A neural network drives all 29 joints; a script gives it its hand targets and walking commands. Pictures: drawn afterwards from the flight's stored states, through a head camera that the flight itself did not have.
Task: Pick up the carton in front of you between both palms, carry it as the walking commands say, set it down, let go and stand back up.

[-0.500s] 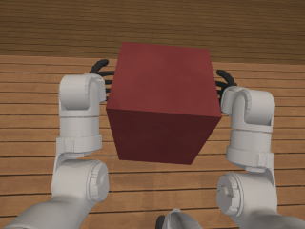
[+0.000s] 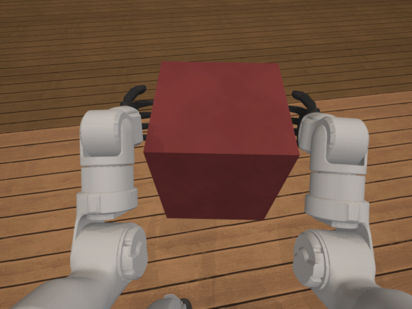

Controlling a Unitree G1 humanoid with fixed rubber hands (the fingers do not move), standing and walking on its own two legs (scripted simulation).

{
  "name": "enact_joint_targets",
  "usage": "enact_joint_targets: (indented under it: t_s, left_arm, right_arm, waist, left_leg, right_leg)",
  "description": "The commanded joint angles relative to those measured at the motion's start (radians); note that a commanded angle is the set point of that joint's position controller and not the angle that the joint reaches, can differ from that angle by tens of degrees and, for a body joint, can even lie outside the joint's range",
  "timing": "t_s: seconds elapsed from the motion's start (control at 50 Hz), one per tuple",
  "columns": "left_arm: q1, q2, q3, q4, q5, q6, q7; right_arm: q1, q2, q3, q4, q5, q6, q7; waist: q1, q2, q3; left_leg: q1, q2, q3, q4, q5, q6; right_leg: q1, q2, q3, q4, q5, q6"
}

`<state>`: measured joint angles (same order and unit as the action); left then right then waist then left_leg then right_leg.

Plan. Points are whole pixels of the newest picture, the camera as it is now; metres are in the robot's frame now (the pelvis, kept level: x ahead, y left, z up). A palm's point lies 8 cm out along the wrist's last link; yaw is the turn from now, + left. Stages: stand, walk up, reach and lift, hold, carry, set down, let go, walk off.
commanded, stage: carry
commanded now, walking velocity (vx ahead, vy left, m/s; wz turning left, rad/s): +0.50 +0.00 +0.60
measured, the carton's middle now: (217, 148) +0.40 -0.02 +0.10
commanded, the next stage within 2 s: none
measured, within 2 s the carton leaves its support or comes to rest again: neither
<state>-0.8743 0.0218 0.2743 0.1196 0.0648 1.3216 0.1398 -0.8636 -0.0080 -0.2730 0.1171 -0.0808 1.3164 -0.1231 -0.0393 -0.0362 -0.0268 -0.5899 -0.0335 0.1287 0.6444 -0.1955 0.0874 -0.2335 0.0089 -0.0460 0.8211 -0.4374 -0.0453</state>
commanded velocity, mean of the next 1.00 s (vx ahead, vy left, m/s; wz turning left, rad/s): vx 0.50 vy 0.00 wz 0.17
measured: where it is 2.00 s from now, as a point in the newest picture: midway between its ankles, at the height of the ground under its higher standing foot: (168, 142)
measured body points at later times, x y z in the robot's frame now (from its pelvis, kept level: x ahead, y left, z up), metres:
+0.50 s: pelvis +0.26 -0.02 +0.04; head +0.27 -0.03 +0.49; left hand +0.58 +0.23 +0.19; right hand +0.68 -0.05 +0.19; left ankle +0.23 +0.09 -0.61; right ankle +0.28 -0.12 -0.69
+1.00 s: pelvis +0.52 +0.07 +0.06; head +0.56 +0.09 +0.51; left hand +0.89 +0.30 +0.23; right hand +0.94 +0.00 +0.22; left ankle +0.43 +0.13 -0.68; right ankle +0.68 -0.01 -0.62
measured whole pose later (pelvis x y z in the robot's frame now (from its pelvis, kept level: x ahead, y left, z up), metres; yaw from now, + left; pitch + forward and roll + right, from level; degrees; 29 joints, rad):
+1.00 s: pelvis +0.52 +0.07 +0.06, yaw +15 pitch +6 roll -1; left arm -0.90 0.01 0.31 0.10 0.08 1.36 0.14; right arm -0.86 -0.01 -0.27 0.10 -0.03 1.33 -0.16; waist -0.09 0.00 -0.03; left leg -0.20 -0.01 0.08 0.46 -0.44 0.03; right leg -0.75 -0.04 -0.06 0.87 -0.31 -0.02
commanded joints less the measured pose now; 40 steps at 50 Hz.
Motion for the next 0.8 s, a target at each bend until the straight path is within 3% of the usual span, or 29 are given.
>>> enact_joint_targets:
  t_s: [0.0,0.02,0.04,0.06,0.1,0.14,0.16,0.24,0.28,0.3,0.32,0.34,0.36,0.38,0.4,0.44,0.5,0.54,0.58,0.6,0.62,0.64,0.66,0.68,0.7,0.74,0.76,0.78]
  left_arm:
    - [-0.697,-1.043,-0.552,0.007,-0.381,-0.003,-0.240]
    - [-0.704,-1.037,-0.532,-0.001,-0.366,-0.010,-0.234]
    - [-0.725,-1.036,-0.519,-0.015,-0.355,-0.017,-0.227]
    - [-0.716,-1.030,-0.504,-0.017,-0.342,-0.018,-0.217]
    - [-0.713,-1.016,-0.487,-0.033,-0.328,-0.016,-0.199]
    - [-0.710,-0.996,-0.486,-0.050,-0.320,-0.010,-0.183]
    - [-0.700,-0.987,-0.486,-0.049,-0.314,-0.006,-0.177]
    - [-0.671,-0.977,-0.497,-0.002,-0.303,0.009,-0.175]
    - [-0.669,-1.004,-0.505,0.040,-0.317,0.010,-0.190]
    - [-0.649,-1.015,-0.501,0.075,-0.327,0.009,-0.199]
    - [-0.644,-1.000,-0.495,0.099,-0.326,0.004,-0.206]
    - [-0.647,-1.008,-0.487,0.108,-0.334,-0.007,-0.215]
    - [-0.692,-1.031,-0.502,0.070,-0.357,-0.014,-0.223]
    - [-0.743,-1.065,-0.529,0.026,-0.397,-0.018,-0.232]
    - [-0.800,-1.094,-0.553,-0.024,-0.435,-0.022,-0.239]
    - [-0.877,-1.132,-0.582,-0.091,-0.497,-0.031,-0.247]
    - [-0.897,-1.142,-0.591,-0.135,-0.542,-0.031,-0.252]
    - [-0.892,-1.119,-0.588,-0.152,-0.553,-0.025,-0.251]
    - [-0.859,-1.107,-0.589,-0.127,-0.548,-0.013,-0.249]
    - [-0.839,-1.099,-0.584,-0.105,-0.540,-0.009,-0.249]
    - [-0.825,-1.097,-0.581,-0.083,-0.535,-0.006,-0.250]
    - [-0.814,-1.095,-0.578,-0.057,-0.526,-0.003,-0.251]
    - [-0.810,-1.073,-0.569,-0.031,-0.513,0.000,-0.254]
    - [-0.810,-1.092,-0.557,0.000,-0.505,0.007,-0.258]
    - [-0.836,-1.090,-0.554,-0.002,-0.492,0.006,-0.256]
    - [-0.825,-1.099,-0.546,0.007,-0.475,0.007,-0.249]
    - [-0.810,-1.104,-0.537,0.004,-0.460,0.004,-0.243]
    - [-0.804,-1.104,-0.533,-0.012,-0.446,0.002,-0.234]
  right_arm:
    - [-0.726,1.056,0.604,0.013,0.463,-0.002,0.233]
    - [-0.784,1.099,0.618,-0.023,0.503,-0.010,0.242]
    - [-0.848,1.122,0.625,-0.067,0.535,-0.020,0.249]
    - [-0.906,1.154,0.638,-0.110,0.565,-0.024,0.252]
    - [-0.961,1.162,0.648,-0.164,0.601,-0.026,0.247]
    - [-0.963,1.144,0.635,-0.184,0.606,-0.020,0.237]
    - [-0.945,1.131,0.623,-0.179,0.598,-0.013,0.233]
    - [-0.837,1.090,0.583,-0.077,0.535,0.010,0.229]
    - [-0.790,1.079,0.565,-0.010,0.500,0.014,0.233]
    - [-0.776,1.080,0.557,0.025,0.487,0.013,0.235]
    - [-0.766,1.090,0.548,0.061,0.474,0.014,0.240]
    - [-0.788,1.086,0.529,0.077,0.459,0.012,0.243]
    - [-0.806,1.102,0.535,0.075,0.453,0.006,0.242]
    - [-0.792,1.102,0.534,0.078,0.449,0.000,0.238]
    - [-0.776,1.111,0.529,0.073,0.444,-0.006,0.230]
    - [-0.761,1.098,0.511,0.049,0.424,-0.013,0.206]
    - [-0.747,1.054,0.500,0.000,0.390,-0.013,0.164]
    - [-0.748,1.013,0.494,-0.033,0.369,-0.010,0.142]
    - [-0.711,0.982,0.490,-0.019,0.348,0.003,0.132]
    - [-0.699,0.969,0.489,-0.007,0.339,0.008,0.132]
    - [-0.682,0.964,0.487,0.017,0.331,0.011,0.136]
    - [-0.657,0.960,0.478,0.051,0.330,0.012,0.141]
    - [-0.636,0.958,0.472,0.074,0.334,0.011,0.149]
    - [-0.654,0.931,0.461,0.081,0.324,0.006,0.154]
    - [-0.670,0.953,0.472,0.079,0.337,0.006,0.163]
    - [-0.754,1.016,0.513,0.002,0.400,0.001,0.182]
    - [-0.809,1.054,0.539,-0.047,0.437,-0.003,0.190]
    - [-0.855,1.083,0.559,-0.092,0.467,-0.006,0.196]
  waist:
    - [-0.050,0.284,-0.639]
    - [-0.070,0.158,-0.588]
    - [-0.068,0.051,-0.543]
    - [-0.057,0.038,-0.522]
    - [-0.040,0.072,-0.531]
    - [-0.033,0.105,-0.529]
    - [-0.035,0.118,-0.531]
    - [-0.018,0.198,-0.523]
    - [0.018,0.147,-0.529]
    - [0.056,0.076,-0.573]
    - [0.083,-0.188,-0.602]
    - [0.107,-0.288,-0.560]
    - [0.115,-0.176,-0.501]
    - [0.125,-0.081,-0.465]
    - [0.121,-0.037,-0.450]
    - [0.106,-0.072,-0.443]
    - [0.112,-0.126,-0.452]
    - [0.118,-0.149,-0.448]
    - [0.111,-0.175,-0.444]
    - [0.101,-0.171,-0.450]
    - [0.063,-0.142,-0.478]
    - [0.020,-0.094,-0.540]
    - [-0.034,-0.011,-0.606]
    - [-0.041,0.287,-0.653]
    - [-0.046,0.306,-0.608]
    - [-0.046,0.128,-0.512]
    - [-0.035,0.083,-0.495]
    - [-0.022,0.099,-0.495]
  left_leg:
    - [0.973,0.330,-0.789,-0.212,0.304,0.308]
    - [0.925,0.310,-0.702,-0.159,0.388,0.292]
    - [0.848,0.286,-0.621,-0.155,0.378,0.242]
    - [0.792,0.266,-0.583,-0.174,0.325,0.216]
    - [0.717,0.235,-0.535,-0.209,0.218,0.192]
    - [0.650,0.233,-0.495,-0.216,0.223,0.207]
    - [0.618,0.235,-0.478,-0.215,0.231,0.206]
    - [0.469,0.169,-0.361,-0.171,0.172,0.136]
    - [0.312,0.116,-0.277,-0.055,0.082,0.084]
    - [0.166,0.069,-0.225,0.070,0.009,0.046]
    - [-0.097,-0.019,-0.134,0.312,-0.264,-0.021]
    - [-0.250,-0.026,-0.136,0.438,-0.424,-0.030]
    - [-0.299,0.009,-0.160,0.555,-0.413,-0.029]
    - [-0.321,0.027,-0.158,0.610,-0.355,-0.032]
    - [-0.321,0.044,-0.162,0.602,-0.297,-0.036]
    - [-0.279,0.044,-0.150,0.522,-0.249,-0.047]
    - [-0.209,0.029,-0.096,0.348,-0.243,-0.057]
    - [-0.104,0.024,-0.065,0.181,-0.187,-0.056]
    - [0.041,-0.016,0.007,0.033,-0.152,-0.050]
    - [0.139,-0.042,0.049,-0.029,-0.124,-0.040]
    - [0.309,-0.071,0.091,-0.110,-0.051,-0.025]
    - [0.543,-0.065,0.082,-0.133,-0.033,-0.002]
    - [0.777,0.092,-0.118,-0.137,-0.115,0.035]
    - [0.961,0.382,-0.656,-0.222,-0.096,0.174]
    - [0.986,0.395,-0.788,-0.268,0.008,0.241]
    - [0.890,0.351,-0.600,-0.175,0.287,0.215]
    - [0.836,0.322,-0.519,-0.183,0.309,0.173]
    - [0.795,0.302,-0.465,-0.197,0.280,0.144]
  right_leg:
    - [-0.530,0.092,0.078,0.638,-0.068,0.048]
    - [-0.592,0.046,0.106,0.667,-0.077,0.038]
    - [-0.597,0.016,0.096,0.595,-0.058,0.028]
    - [-0.592,-0.005,0.101,0.520,-0.042,0.025]
    - [-0.524,-0.016,0.091,0.384,-0.036,0.033]
    - [-0.478,-0.006,0.064,0.225,-0.108,0.052]
    - [-0.447,-0.005,0.055,0.150,-0.084,0.057]
    - [-0.223,0.033,-0.018,-0.141,0.063,0.073]
    - [0.065,0.047,-0.075,-0.340,0.182,0.060]
    - [0.297,-0.053,0.043,-0.370,0.158,0.026]
    - [0.492,-0.358,0.506,-0.445,-0.008,-0.099]
    - [0.511,-0.445,0.736,-0.478,0.023,-0.212]
    - [0.469,-0.432,0.708,-0.440,0.091,-0.233]
    - [0.436,-0.387,0.614,-0.411,0.203,-0.220]
    - [0.408,-0.352,0.518,-0.403,0.280,-0.188]
    - [0.379,-0.306,0.382,-0.418,0.367,-0.142]
    - [0.361,-0.281,0.263,-0.439,0.407,-0.139]
    - [0.315,-0.263,0.184,-0.438,0.433,-0.119]
    - [0.263,-0.243,0.104,-0.412,0.492,-0.091]
    - [0.230,-0.240,0.074,-0.380,0.531,-0.078]
    - [0.168,-0.225,0.018,-0.288,0.616,-0.055]
    - [0.071,-0.195,-0.046,-0.140,0.704,-0.018]
    - [-0.108,-0.186,-0.060,0.053,0.467,0.032]
    - [-0.418,-0.039,-0.059,0.311,0.035,0.084]
    - [-0.595,0.006,0.034,0.485,-0.135,0.069]
    - [-0.684,-0.051,0.068,0.587,-0.085,0.033]
    - [-0.667,-0.066,0.076,0.539,-0.044,0.027]
    - [-0.638,-0.073,0.077,0.492,-0.021,0.027]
